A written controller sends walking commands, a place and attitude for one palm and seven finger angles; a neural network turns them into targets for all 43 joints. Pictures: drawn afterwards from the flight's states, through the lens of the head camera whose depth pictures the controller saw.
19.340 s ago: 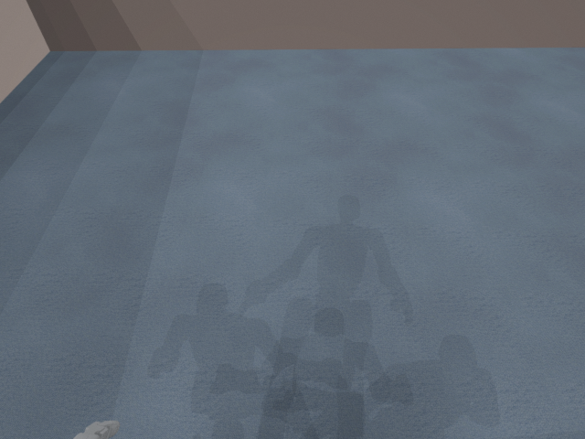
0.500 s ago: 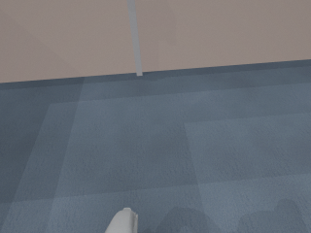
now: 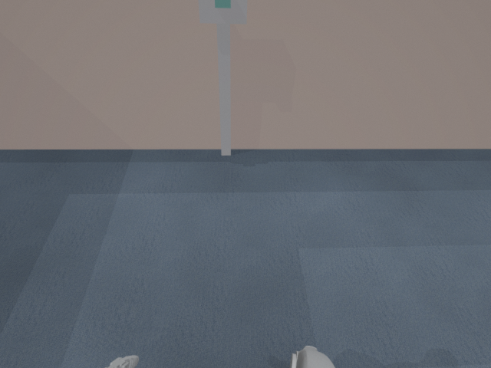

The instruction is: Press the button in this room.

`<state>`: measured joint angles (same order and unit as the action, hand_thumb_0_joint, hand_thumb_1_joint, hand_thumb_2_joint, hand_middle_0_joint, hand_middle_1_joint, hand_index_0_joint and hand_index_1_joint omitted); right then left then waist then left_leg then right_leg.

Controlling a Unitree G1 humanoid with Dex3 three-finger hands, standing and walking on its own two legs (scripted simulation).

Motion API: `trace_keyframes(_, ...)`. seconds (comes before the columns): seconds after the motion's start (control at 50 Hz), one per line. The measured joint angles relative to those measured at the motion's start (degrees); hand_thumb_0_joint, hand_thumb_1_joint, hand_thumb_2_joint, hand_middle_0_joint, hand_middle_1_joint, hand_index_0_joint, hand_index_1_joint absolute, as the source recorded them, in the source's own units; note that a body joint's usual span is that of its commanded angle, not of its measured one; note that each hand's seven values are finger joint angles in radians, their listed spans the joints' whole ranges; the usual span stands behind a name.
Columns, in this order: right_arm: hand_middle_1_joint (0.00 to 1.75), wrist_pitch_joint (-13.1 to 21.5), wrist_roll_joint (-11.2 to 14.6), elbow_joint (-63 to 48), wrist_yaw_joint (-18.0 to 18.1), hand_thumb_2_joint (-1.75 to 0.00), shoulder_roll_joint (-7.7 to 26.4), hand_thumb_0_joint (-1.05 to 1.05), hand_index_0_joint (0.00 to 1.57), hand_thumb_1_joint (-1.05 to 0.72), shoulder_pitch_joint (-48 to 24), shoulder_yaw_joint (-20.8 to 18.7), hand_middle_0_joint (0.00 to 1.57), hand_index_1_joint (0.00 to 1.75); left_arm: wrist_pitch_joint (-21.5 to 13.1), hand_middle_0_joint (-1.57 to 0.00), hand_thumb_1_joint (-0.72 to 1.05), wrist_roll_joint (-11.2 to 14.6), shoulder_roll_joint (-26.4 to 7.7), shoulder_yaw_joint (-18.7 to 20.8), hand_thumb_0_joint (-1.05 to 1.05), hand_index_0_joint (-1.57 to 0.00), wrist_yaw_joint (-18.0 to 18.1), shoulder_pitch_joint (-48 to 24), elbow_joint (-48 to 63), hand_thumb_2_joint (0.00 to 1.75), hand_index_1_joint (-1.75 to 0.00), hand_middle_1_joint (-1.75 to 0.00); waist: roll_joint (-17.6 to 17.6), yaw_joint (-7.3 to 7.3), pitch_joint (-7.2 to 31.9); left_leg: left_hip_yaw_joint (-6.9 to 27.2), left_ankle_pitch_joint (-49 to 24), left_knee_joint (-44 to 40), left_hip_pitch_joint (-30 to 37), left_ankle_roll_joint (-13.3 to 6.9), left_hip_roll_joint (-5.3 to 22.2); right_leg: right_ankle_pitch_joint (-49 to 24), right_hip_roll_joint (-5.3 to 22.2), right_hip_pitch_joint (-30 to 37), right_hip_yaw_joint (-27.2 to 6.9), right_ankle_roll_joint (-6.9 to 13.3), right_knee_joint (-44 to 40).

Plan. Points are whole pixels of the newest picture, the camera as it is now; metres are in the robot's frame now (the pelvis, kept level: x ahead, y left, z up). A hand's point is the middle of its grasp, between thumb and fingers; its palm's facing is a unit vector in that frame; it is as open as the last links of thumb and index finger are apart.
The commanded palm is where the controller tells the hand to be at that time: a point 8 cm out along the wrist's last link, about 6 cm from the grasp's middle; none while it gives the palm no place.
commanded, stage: turn or walk to find it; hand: left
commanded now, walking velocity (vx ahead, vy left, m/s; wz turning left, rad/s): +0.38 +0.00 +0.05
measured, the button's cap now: out of the picture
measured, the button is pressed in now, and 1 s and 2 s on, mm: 0 0 0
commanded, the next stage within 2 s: stand and wait in 0.28 s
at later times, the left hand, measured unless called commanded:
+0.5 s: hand (182, 366) +0.17 +0.13 -0.17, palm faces +0.09 -0.98 -0.19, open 7.3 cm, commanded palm none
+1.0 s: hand (180, 314) +0.26 +0.15 -0.18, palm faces +0.06 -0.98 -0.19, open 7.4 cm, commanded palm none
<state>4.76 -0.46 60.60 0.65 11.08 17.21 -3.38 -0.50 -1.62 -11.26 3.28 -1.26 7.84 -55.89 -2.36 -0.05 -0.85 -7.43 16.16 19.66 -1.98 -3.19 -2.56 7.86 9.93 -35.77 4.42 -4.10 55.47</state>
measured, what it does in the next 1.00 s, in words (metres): walks ahead: right foot, then left foot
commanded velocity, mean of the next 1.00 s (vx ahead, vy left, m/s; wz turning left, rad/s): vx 0.10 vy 0.00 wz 0.02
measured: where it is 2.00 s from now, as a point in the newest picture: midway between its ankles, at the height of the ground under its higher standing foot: outside the picture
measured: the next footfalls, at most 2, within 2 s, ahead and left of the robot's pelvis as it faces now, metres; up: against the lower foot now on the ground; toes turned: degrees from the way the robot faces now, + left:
right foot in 0.18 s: +0.24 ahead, -0.16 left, +0.00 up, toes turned -8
left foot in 0.60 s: +0.34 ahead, +0.09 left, +0.00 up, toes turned +10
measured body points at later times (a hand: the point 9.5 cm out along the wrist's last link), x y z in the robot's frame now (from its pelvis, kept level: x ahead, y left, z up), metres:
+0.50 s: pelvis +0.20 -0.05 +0.00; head +0.22 -0.05 +0.45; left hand +0.16 +0.18 -0.16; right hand +0.25 -0.28 -0.15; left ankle +0.27 +0.10 -0.70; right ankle +0.20 -0.15 -0.74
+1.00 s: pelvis +0.26 -0.02 +0.00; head +0.24 -0.03 +0.45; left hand +0.26 +0.20 -0.16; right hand +0.33 -0.25 -0.16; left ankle +0.30 +0.08 -0.74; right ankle +0.26 -0.15 -0.74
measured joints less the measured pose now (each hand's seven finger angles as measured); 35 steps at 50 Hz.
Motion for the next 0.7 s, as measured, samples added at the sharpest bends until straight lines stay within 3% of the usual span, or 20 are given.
trace_keyframes(0.1, 0.30, -0.6, -0.7, 2.0, 0.0, -0.90, -0.4, -0.01, 0.20, -0.92, 4.6, 0.1, 0.20, 0.29, 0.0, -0.20, 0.91, 0.2, -0.1, -0.2, 0.00, -0.19, -0.5, -3.3, 1.7, 0.90, -0.30, -0.30, 1.4, -2.53, -0.8, 0.6, 3.9, -0.2, 4.1, 1.9, 0.9, 1.3, -1.7, 4.5, 0.7, 1.5, -13.6)
trace_keyframes(0.16, 0.30, -1.2, -0.8, 3.5, -0.2, -0.90, -0.9, 0.00, 0.20, -0.91, 7.2, 0.3, 0.20, 0.29, -1.0, -0.20, 0.91, 0.1, -0.1, -0.4, 0.00, -0.19, -0.8, -3.6, 2.3, 0.90, -0.30, -0.30, 2.6, -3.35, -1.5, 1.1, 9.0, 5.2, 4.5, 3.5, 2.8, 2.3, -3.8, 10.1, 2.0, 3.0, -20.5)
trace_keyframes(0.22, 0.30, -2.8, -0.3, 4.9, -0.6, -0.90, -1.4, 0.00, 0.20, -0.91, 6.9, 0.6, 0.20, 0.29, -3.5, -0.20, 0.91, 0.1, 0.4, -0.6, 0.00, -0.20, -0.4, -3.1, 2.0, 0.90, -0.30, -0.30, 3.6, -2.79, -3.6, 4.8, 13.1, 30.8, -5.0, 2.4, 4.1, 3.0, -5.0, 11.6, 3.4, 5.8, -17.4)
trace_keyframes(0.26, 0.30, -3.4, 0.0, 4.9, -0.9, -0.90, -1.4, 0.01, 0.20, -0.91, 5.7, 0.4, 0.20, 0.29, -3.6, -0.20, 0.91, 0.4, 1.1, -0.9, 0.00, -0.20, -0.1, -1.3, 0.9, 0.90, -0.30, -0.30, 3.9, -2.51, -4.4, 6.4, 10.1, 45.3, -12.5, 1.7, 4.2, 5.4, -5.6, 14.3, 4.3, 6.6, -17.9)
trace_keyframes(0.32, 0.30, -3.8, -0.4, 3.7, -1.2, -0.90, -1.0, 0.01, 0.20, -0.91, 3.1, 0.1, 0.20, 0.29, -2.9, -0.20, 0.91, 0.7, 2.1, -0.9, 0.00, -0.20, 0.7, 2.5, -1.6, 0.90, -0.30, -0.30, 4.2, -1.94, -4.2, 6.1, 3.1, 51.7, -21.4, 2.1, 6.3, 5.2, -6.6, 18.8, 5.2, 6.4, -22.6)
trace_keyframes(0.38, 0.30, -4.1, -0.6, 1.8, -1.2, -0.90, -0.9, 0.01, 0.20, -0.91, 0.2, 0.1, 0.20, 0.29, -2.5, -0.21, 0.94, 0.6, 1.7, -0.5, -0.01, -0.20, 1.6, 6.1, -4.1, 0.90, -0.30, -0.30, 4.2, -1.42, -3.4, 5.7, -0.2, 47.0, -26.8, 3.5, 8.3, 4.6, -7.3, 22.5, 5.8, 6.5, -27.3)
trace_keyframes(0.44, 0.30, -4.0, -0.5, 0.3, -1.1, -0.90, -1.0, 0.00, 0.20, -0.91, -2.5, 0.3, 0.20, 0.29, -2.3, -0.21, 0.94, 0.3, 1.7, -0.9, -0.01, -0.20, 1.6, 9.0, -6.4, 0.90, -0.30, -0.30, 3.8, -0.79, -2.9, 4.5, -1.3, 37.5, -28.2, 4.8, 9.3, 4.7, -7.6, 25.1, 6.1, 6.2, -30.3)
trace_keyframes(0.58, 0.30, -2.9, -0.1, 0.1, -0.7, -0.90, -0.8, 0.00, 0.20, -0.92, -7.2, 1.1, 0.20, 0.29, -1.8, -0.20, 0.92, 0.6, 3.2, -1.8, 0.00, -0.20, 1.8, 12.7, -9.5, 0.90, -0.30, -0.30, 3.4, 2.33, -2.6, 2.6, -7.6, 14.9, -20.0, 5.7, 7.9, 9.0, -7.7, 28.4, 6.5, 3.7, -28.7)
trace_keyframes(0.64, 0.30, -2.1, -0.2, 0.6, -0.4, -0.90, -2.4, 0.00, 0.20, -0.92, -8.4, 1.8, 0.20, 0.29, -0.6, -0.20, 0.91, 0.9, 3.0, -2.1, 0.00, -0.20, 2.3, 12.7, -10.6, 0.90, -0.30, -0.30, 0.8, 3.10, -2.4, 1.2, -4.6, 13.1, -17.1, 2.0, 6.1, 14.2, -5.9, 27.6, 5.1, 2.5, -23.5)
trace_keyframes(0.7, 0.30, -2.1, -0.1, 0.6, 0.4, -0.90, -4.0, 0.00, 0.20, -0.92, -10.0, 2.5, 0.20, 0.29, 0.4, -0.20, 0.91, 1.0, 3.4, -2.5, 0.00, -0.20, 2.6, 11.8, -11.0, 0.90, -0.30, -0.30, -0.5, 3.56, -2.5, -0.9, -4.1, 11.7, -15.0, 0.6, 5.4, 21.0, -5.4, 24.6, 2.5, 2.1, -16.5)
